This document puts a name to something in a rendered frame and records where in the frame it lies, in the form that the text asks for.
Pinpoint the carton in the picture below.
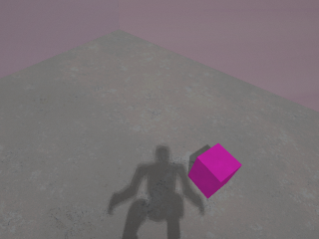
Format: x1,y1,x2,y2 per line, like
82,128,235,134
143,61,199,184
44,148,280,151
188,143,242,199

